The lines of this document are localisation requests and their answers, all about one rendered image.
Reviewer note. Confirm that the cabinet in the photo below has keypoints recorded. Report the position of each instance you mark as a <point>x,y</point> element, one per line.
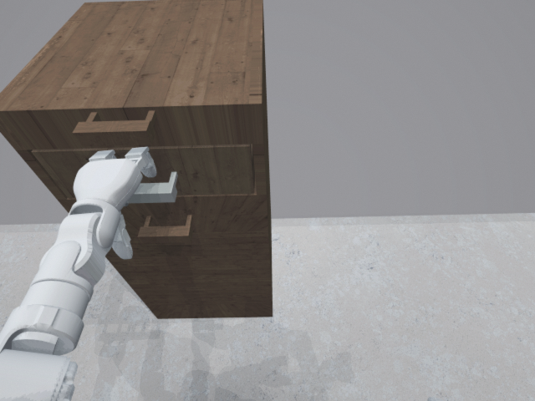
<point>196,69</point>

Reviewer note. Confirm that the left robot upper arm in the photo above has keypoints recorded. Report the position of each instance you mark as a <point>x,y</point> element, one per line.
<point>26,376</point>

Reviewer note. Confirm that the left robot hand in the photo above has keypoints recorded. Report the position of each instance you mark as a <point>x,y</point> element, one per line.
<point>114,181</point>

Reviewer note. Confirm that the handle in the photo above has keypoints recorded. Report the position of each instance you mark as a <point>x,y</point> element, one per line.
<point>165,234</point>
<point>106,133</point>
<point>156,192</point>

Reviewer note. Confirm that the drawer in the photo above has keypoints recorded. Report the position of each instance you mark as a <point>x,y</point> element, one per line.
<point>201,169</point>

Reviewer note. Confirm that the robot left forearm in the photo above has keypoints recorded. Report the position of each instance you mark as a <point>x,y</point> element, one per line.
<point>49,319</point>

